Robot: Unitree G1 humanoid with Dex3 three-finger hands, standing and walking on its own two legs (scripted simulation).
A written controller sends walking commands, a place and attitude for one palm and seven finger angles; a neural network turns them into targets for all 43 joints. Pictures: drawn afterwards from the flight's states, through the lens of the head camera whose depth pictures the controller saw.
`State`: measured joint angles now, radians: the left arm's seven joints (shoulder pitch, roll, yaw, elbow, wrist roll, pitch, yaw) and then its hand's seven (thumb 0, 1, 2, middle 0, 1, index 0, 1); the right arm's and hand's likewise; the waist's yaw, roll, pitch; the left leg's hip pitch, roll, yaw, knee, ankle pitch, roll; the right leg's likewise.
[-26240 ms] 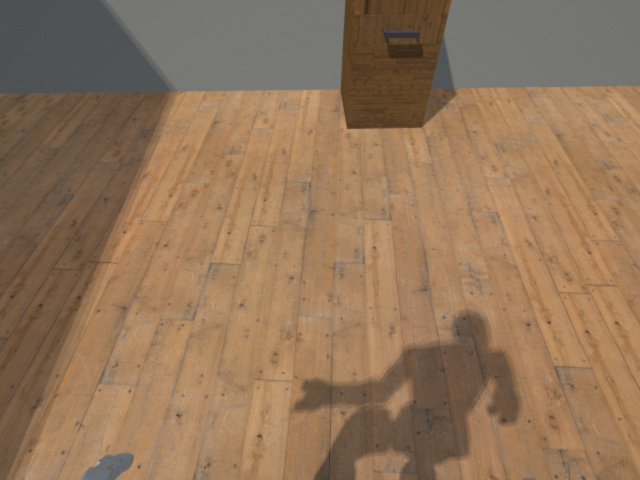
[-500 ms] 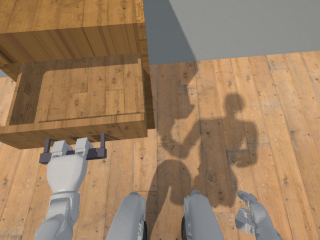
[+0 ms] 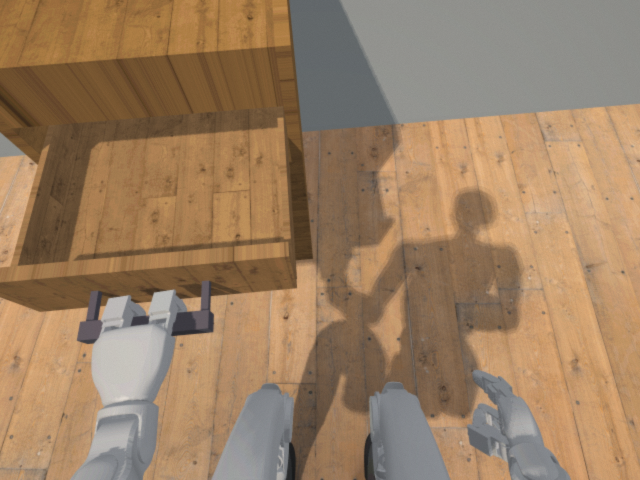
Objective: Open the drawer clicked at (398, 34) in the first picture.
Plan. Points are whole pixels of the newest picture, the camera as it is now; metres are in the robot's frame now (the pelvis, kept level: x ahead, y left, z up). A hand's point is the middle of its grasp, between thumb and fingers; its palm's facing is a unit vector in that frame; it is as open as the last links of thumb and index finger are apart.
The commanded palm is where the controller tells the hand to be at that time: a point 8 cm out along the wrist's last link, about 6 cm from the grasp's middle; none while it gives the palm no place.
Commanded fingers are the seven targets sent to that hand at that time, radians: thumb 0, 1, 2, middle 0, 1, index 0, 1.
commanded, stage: pull the drawer open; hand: left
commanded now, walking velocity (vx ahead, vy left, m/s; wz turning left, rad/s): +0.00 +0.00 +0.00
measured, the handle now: (149, 310) +0.32 +0.25 -0.07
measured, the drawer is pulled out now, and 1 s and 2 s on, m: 0.24 0.29 0.30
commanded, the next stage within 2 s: open the thumb to release the handle in 1.24 s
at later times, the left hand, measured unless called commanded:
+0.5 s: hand (153, 382) +0.23 +0.23 -0.08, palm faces -0.10 -0.06 -0.99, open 6.3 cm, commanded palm +0.19 +0.23 -0.04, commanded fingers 0.00 0.90 0.90 -0.40 -1.35 -0.40 -1.35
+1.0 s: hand (151, 400) +0.21 +0.23 -0.08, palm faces -0.11 -0.06 -0.99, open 6.4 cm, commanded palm +0.17 +0.23 -0.04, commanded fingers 0.00 0.90 0.90 -0.40 -1.35 -0.40 -1.35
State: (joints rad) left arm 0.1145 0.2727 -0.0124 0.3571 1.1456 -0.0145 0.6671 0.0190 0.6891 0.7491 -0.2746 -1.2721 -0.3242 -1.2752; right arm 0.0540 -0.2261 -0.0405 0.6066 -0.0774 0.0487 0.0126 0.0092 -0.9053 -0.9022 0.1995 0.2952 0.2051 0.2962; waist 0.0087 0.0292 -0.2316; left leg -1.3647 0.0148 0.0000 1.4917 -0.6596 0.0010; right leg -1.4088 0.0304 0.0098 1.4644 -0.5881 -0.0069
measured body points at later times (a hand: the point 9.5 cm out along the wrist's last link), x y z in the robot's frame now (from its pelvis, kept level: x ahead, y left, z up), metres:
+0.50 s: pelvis +0.00 +0.00 +0.00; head +0.15 -0.02 +0.42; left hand +0.23 +0.23 -0.03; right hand +0.21 -0.23 -0.14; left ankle +0.01 +0.12 -0.57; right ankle +0.04 -0.12 -0.57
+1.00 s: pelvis +0.00 -0.01 -0.01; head +0.14 -0.02 +0.42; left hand +0.21 +0.23 -0.03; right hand +0.21 -0.23 -0.14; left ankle +0.01 +0.12 -0.57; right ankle +0.04 -0.12 -0.57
